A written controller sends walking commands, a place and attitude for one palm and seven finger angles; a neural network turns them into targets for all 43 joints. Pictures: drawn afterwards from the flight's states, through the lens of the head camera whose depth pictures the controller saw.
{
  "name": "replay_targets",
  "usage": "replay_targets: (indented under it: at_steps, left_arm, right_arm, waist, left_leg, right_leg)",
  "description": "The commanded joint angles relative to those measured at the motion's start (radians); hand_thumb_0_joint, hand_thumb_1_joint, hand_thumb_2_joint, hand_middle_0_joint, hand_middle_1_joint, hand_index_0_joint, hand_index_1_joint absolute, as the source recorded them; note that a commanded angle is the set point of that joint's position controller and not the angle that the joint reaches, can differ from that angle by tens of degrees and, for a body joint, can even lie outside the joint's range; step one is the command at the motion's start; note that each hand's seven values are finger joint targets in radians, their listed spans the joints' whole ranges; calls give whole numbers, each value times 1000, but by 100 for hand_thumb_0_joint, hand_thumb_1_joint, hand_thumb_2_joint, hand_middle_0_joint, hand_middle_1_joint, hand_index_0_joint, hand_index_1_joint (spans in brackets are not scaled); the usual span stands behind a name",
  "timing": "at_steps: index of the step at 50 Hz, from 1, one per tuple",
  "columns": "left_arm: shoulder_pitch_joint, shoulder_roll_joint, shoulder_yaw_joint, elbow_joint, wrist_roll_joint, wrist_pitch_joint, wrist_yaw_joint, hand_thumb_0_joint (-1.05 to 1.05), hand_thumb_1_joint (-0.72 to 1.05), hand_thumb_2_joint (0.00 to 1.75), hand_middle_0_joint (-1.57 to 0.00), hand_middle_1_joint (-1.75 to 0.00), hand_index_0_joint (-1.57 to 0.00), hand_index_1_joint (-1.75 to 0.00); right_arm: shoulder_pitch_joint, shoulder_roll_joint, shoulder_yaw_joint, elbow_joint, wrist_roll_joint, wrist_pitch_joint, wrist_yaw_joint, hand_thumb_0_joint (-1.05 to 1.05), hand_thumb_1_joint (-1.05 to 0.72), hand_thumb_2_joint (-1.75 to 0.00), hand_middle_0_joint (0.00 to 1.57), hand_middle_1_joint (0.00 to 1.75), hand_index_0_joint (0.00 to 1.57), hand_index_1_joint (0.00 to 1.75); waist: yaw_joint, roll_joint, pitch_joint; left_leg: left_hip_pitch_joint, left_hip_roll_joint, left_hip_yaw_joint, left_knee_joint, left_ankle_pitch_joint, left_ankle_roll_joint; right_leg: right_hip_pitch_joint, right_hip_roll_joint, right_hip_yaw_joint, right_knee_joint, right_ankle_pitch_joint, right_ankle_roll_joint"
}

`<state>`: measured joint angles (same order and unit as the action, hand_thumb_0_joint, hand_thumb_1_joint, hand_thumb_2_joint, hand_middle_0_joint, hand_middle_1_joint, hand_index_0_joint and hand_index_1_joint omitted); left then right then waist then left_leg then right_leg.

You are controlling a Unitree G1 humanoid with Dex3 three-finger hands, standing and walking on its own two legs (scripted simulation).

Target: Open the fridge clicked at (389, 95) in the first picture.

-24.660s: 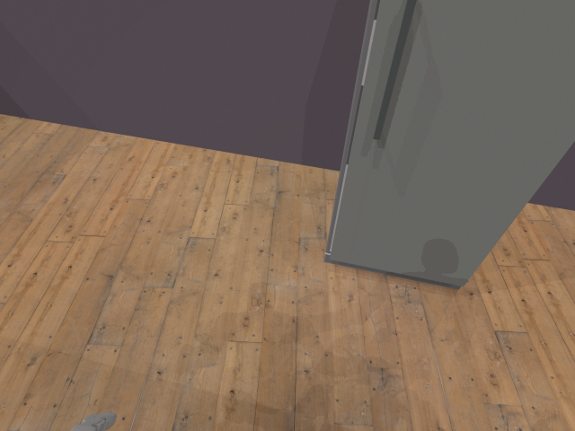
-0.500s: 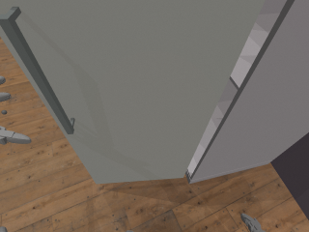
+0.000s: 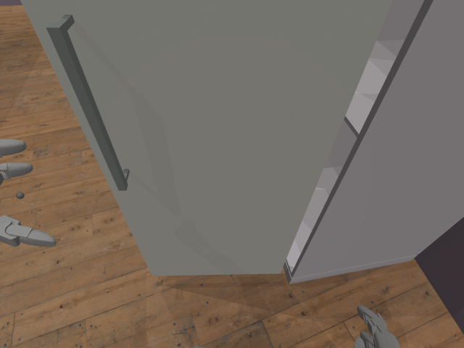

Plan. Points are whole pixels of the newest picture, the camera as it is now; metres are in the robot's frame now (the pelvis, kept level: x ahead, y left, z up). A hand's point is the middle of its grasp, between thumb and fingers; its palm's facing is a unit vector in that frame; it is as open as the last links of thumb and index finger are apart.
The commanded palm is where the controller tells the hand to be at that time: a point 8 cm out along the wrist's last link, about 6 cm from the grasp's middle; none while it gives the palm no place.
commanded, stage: slip the hand off the handle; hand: left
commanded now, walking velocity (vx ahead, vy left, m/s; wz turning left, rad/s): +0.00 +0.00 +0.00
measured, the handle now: (101, 121) +0.44 +0.30 +0.15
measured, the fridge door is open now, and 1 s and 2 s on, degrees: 81 81 81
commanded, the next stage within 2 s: draw the hand back to the body in 0.20 s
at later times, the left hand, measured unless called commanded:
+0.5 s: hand (16, 207) +0.25 +0.34 +0.14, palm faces +0.22 -0.97 +0.02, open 14.6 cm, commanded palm +0.20 +0.38 +0.16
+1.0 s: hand (15, 221) +0.23 +0.32 +0.15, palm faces +0.51 -0.81 -0.28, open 13.7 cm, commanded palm +0.16 +0.34 +0.18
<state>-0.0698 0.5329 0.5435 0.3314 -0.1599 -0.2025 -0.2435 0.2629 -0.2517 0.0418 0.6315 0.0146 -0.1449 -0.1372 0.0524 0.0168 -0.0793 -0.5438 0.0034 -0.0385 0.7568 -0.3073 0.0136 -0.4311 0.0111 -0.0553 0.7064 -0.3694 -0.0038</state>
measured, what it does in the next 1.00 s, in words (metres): stands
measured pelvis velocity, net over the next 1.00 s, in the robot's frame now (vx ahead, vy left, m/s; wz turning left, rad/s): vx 0.01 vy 0.00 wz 0.02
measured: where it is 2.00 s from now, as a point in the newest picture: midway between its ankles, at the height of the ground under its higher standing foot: outside the picture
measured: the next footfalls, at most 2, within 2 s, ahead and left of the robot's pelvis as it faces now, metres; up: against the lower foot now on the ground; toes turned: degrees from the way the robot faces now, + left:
none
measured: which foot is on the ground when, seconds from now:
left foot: down 0.00-1.00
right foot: down 0.00-1.00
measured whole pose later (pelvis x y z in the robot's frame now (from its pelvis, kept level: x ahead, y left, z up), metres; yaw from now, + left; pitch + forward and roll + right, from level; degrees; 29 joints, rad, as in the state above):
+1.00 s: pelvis +0.01 +0.00 +0.02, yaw +1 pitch -1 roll -1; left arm 0.22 0.39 0.42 -0.14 -0.15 0.03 0.03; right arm 0.21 -0.24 0.08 0.65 -0.01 -0.28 -0.11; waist 0.08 0.03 -0.02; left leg -0.33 -0.02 -0.04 0.59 -0.25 0.02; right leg -0.22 -0.01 -0.06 0.55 -0.32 0.00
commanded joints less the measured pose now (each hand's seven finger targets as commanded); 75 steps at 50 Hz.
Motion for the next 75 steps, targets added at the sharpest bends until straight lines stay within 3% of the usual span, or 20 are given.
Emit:
replay_targets:
  at_steps: [1, 7, 9, 16, 17, 19, 21, 23, 27, 33, 38, 41, 42, 43, 44, 48, 52, 57, 63, 75]
  left_arm:
    - [-187, 337, 115, -217, -34, -45, 4, 0, -55, 20, -25, -115, -25, -115]
    - [-64, 344, 156, -241, -53, -44, 12, 0, -55, 20, -25, -115, -25, -115]
    - [-46, 317, 137, -284, -58, -48, 5, 0, -55, 20, -25, -115, -25, -115]
    - [-157, 353, 152, -245, -64, -69, -20, 0, -55, 20, -25, -115, -25, -115]
    - [-196, 243, 119, -175, -269, -5, -126, 0, -55, 20, -25, -115, -25, -115]
    - [-258, 335, 166, -242, -294, 43, -216, 0, -55, 20, -25, -115, -25, -115]
    - [-234, 334, 139, -227, -323, 105, -292, 0, -55, 20, -25, -115, -25, -115]
    - [-178, 349, 128, -222, -298, 159, -337, 0, -55, 20, -25, -115, -25, -115]
    - [-5, 358, 192, -342, -273, 214, -263, 0, -55, 20, -25, -115, -25, -115]
    - [225, 216, 224, -501, -339, 239, -166, 0, -55, 20, -25, -115, -25, -115]
    - [78, 148, 98, -580, -298, 295, -138, 0, -48, 24, -25, -111, -25, -111]
    - [-18, 137, 38, -669, -262, 276, -118, 0, -37, 29, -24, -104, -24, -104]
    - [-105, 302, 77, -641, -72, 212, 87, 0, -33, 31, -24, -102, -24, -102]
    - [-87, 170, 1, -646, -58, 185, 172, 0, -30, 32, -24, -100, -24, -100]
    - [1, 120, -28, -611, -40, 183, 222, 0, -26, 34, -24, -98, -24, -98]
    - [140, 142, -1, -784, 36, 119, 337, 0, -12, 41, -24, -89, -24, -89]
    - [311, 89, -20, -776, 58, 101, 376, 0, 3, 48, -23, -81, -23, -81]
    - [366, 63, -27, -715, 64, 102, 374, 0, 21, 57, -22, -70, -22, -70]
    - [324, 59, -57, -824, 82, 83, 376, 0, 43, 67, -22, -58, -22, -58]
    - [403, 32, -73, -903, 82, 79, 369, 0, 86, 88, -20, -32, -20, -32]
  right_arm:
    - [-61, -145, -53, -143, 11, -70, -20, 0, -90, -90, 20, 30, 20, 30]
    - [-57, -148, -58, -150, 8, -93, -15, 0, -90, -90, 20, 30, 20, 30]
    - [-65, -145, -58, -153, 9, -101, -12, 0, -90, -90, 20, 30, 20, 30]
    - [-56, -154, -56, -112, 8, -125, -34, 0, -90, -90, 20, 30, 20, 30]
    - [-77, -164, -49, -110, 54, -144, -53, 0, -90, -90, 20, 30, 20, 30]
    - [-88, -162, -45, -107, 55, -172, -74, 0, -90, -90, 20, 30, 20, 30]
    - [-92, -165, -31, -118, 60, -197, -82, 0, -90, -90, 20, 30, 20, 30]
    - [-84, -159, -26, -130, 56, -215, -70, 0, -90, -90, 20, 30, 20, 30]
    - [-84, -147, -32, -179, 43, -229, -24, 0, -90, -90, 20, 30, 20, 30]
    - [-88, -136, -40, -207, 51, -220, 25, 0, -90, -90, 20, 30, 20, 30]
    - [-102, -141, -37, -187, 60, -204, 0, 0, -90, -90, 20, 30, 20, 30]
    - [-108, -133, -26, -182, 53, -216, -26, 0, -90, -90, 20, 30, 20, 30]
    - [-105, -156, -29, -140, -2, -206, -1, 0, -90, -90, 20, 30, 20, 30]
    - [-131, -143, -25, -143, -6, -211, 2, 0, -90, -90, 20, 30, 20, 30]
    - [-121, -137, -24, -135, -5, -210, 1, 0, -90, -90, 20, 30, 20, 30]
    - [-128, -122, -26, -125, -17, -184, 15, 0, -90, -90, 20, 30, 20, 30]
    - [-142, -108, -33, -119, -21, -154, 25, 0, -90, -90, 20, 30, 20, 30]
    - [-168, -100, -43, -117, -9, -97, 24, 0, -90, -90, 20, 30, 20, 30]
    - [-182, -95, -46, -124, -14, -79, 22, 0, -90, -90, 20, 30, 20, 30]
    - [-190, -75, -52, -135, -20, -50, 30, 0, -90, -90, 20, 30, 20, 30]
  waist:
    - [9, 120, -141]
    - [25, 57, -126]
    - [21, 82, -135]
    - [-7, 87, -90]
    - [-40, 76, -143]
    - [-8, 131, -202]
    - [-10, 106, -199]
    - [0, 128, -175]
    - [49, 103, -124]
    - [61, 69, -149]
    - [7, 129, -42]
    - [-7, 128, -44]
    - [-2, 124, 25]
    - [-17, 111, 36]
    - [-22, 61, 55]
    - [17, 165, -106]
    - [22, 87, -75]
    - [20, -15, 56]
    - [22, 71, -11]
    - [27, 25, 17]
  left_leg:
    - [169, -22, -26, -160, 0, 15]
    - [140, -27, -15, -144, 6, 21]
    - [153, -29, -7, -138, 24, 22]
    - [128, -31, -6, -118, -7, 23]
    - [153, -22, -14, -130, -24, 16]
    - [206, -24, -19, -127, 43, 22]
    - [237, -19, -23, -144, 109, 27]
    - [259, -19, -26, -153, 176, 30]
    - [263, -19, -36, -181, 249, 21]
    - [300, -15, -21, -195, 299, 5]
    - [307, -10, -32, -229, 155, 7]
    - [342, -10, -54, -256, 91, 11]
    - [266, -35, -53, -270, 3, 5]
    - [271, -29, -77, -301, -63, -2]
    - [265, -14, -90, -318, -105, -3]
    - [355, -14, -65, -328, 0, 2]
    - [360, 0, -39, -338, 95, 4]
    - [346, 7, -2, -356, 123, 13]
    - [436, -3, 14, -355, 218, 21]
    - [466, -10, 40, -346, 307, 24]
  right_leg:
    - [-26, 23, 18, -137, 19, -23]
    - [6, 18, 30, -145, 13, -18]
    - [1, 15, 34, -142, 30, -15]
    - [-43, 12, 50, -148, -4, -9]
    - [63, -7, 92, -195, -5, -8]
    - [129, -10, 95, -197, 82, -8]
    - [139, -9, 87, -190, 178, -5]
    - [133, -5, 83, -183, 263, -2]
    - [148, 9, 29, -170, 303, -21]
    - [159, 22, -12, -159, 358, -17]
    - [72, 24, 1, -206, 194, -15]
    - [68, 26, 1, -221, 121, -17]
    - [53, 17, 46, -281, 53, -23]
    - [56, -1, 34, -280, 32, -24]
    - [65, -6, 22, -263, 19, -23]
    - [189, -18, 27, -263, 95, -31]
    - [235, -16, 21, -278, 142, -27]
    - [224, -18, 19, -321, 144, -13]
    - [261, -24, 27, -329, 230, -10]
    - [289, -27, 29, -347, 360, -2]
